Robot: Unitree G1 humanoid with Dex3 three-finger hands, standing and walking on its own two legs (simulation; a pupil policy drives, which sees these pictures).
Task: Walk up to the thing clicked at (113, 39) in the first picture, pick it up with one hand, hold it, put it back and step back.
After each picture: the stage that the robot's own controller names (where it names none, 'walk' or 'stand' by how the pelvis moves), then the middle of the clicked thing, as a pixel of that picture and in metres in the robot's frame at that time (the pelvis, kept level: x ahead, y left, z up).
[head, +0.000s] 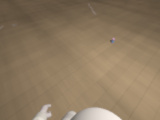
stand; (112, 40) +1.90 -0.52 -0.72
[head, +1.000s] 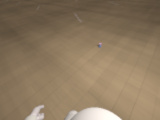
walk; (100, 45) +1.82 -0.07 -0.69
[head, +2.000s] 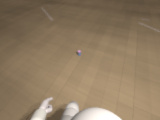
walk; (79, 53) +1.21 +0.29 -0.72
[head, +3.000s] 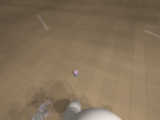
walk; (76, 73) +0.73 +0.29 -0.72
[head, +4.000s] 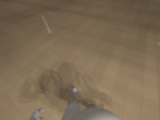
walk; (74, 91) +0.44 +0.23 -0.71
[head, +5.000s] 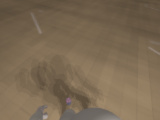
stand; (68, 101) +0.29 +0.20 -0.71
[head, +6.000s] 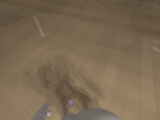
stand; (70, 103) +0.29 +0.21 -0.72
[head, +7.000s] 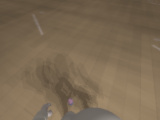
stand; (70, 102) +0.28 +0.21 -0.72
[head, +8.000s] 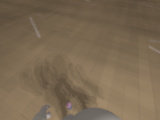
stand; (69, 106) +0.25 +0.21 -0.72
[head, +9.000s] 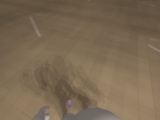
stand; (69, 103) +0.28 +0.22 -0.73
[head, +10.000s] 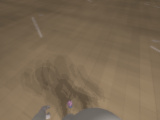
stand; (70, 104) +0.27 +0.21 -0.73
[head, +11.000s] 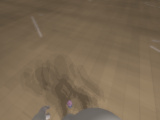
stand; (69, 104) +0.27 +0.21 -0.73
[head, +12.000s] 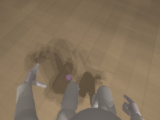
go down; (69, 77) +0.34 +0.19 -0.51
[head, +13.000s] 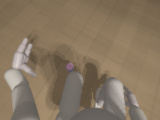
go down; (70, 67) +0.38 +0.19 -0.34
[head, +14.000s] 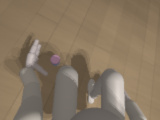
close in; (55, 60) +0.38 +0.21 -0.25
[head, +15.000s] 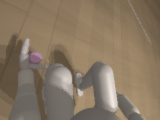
close; (35, 59) +0.38 +0.23 -0.23
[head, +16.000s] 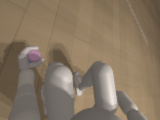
close; (33, 57) +0.38 +0.23 -0.22
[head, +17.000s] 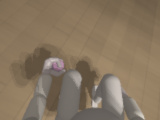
lift; (57, 67) +0.31 +0.24 -0.10
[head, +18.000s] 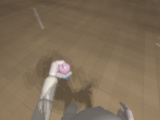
hold; (64, 72) +0.32 +0.18 +0.04
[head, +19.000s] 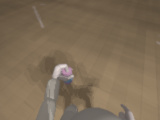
hold; (67, 75) +0.31 +0.17 -0.01
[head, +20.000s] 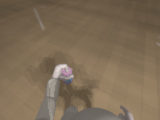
crouch; (67, 75) +0.31 +0.17 -0.01
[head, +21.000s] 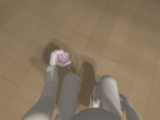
crouch; (64, 60) +0.40 +0.18 -0.10
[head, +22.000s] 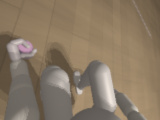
lower; (26, 50) +0.43 +0.25 -0.22
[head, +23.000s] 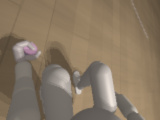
lower; (30, 52) +0.41 +0.24 -0.23
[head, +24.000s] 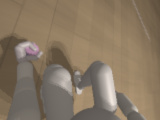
lower; (31, 52) +0.41 +0.23 -0.23
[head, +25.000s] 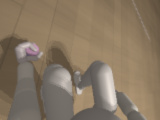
lower; (32, 52) +0.41 +0.23 -0.23
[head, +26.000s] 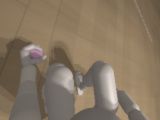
loosen; (35, 54) +0.39 +0.22 -0.23
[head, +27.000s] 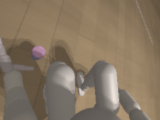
rise; (37, 53) +0.39 +0.22 -0.21
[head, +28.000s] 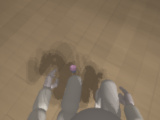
walk; (73, 69) +0.41 +0.17 -0.42
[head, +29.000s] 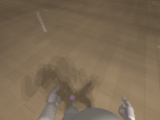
stand; (72, 98) +0.33 +0.17 -0.66
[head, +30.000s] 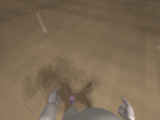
stand; (72, 99) +0.33 +0.18 -0.67
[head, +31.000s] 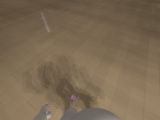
stand; (73, 98) +0.34 +0.17 -0.70
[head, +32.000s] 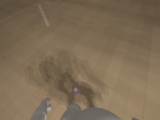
walk; (76, 90) +0.37 +0.16 -0.71
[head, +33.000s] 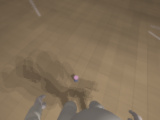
walk; (75, 78) +0.50 +0.13 -0.71
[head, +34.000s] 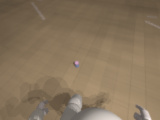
walk; (76, 64) +0.79 +0.27 -0.69
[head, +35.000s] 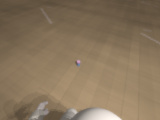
stand; (78, 63) +0.98 +0.21 -0.71
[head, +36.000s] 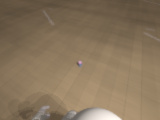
stand; (80, 64) +0.98 +0.20 -0.72
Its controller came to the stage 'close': yes
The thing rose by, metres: 0.72
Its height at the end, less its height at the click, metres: +0.00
